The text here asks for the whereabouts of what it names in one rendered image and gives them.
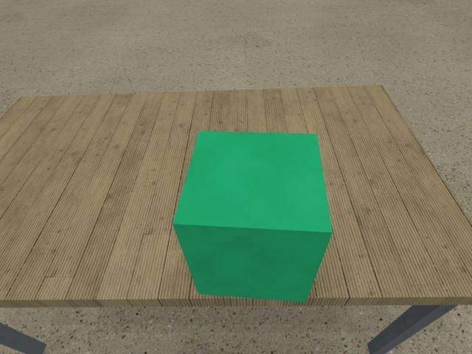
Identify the carton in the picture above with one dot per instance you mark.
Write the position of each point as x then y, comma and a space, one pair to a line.
253, 219

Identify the table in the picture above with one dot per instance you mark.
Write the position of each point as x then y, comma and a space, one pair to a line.
90, 185

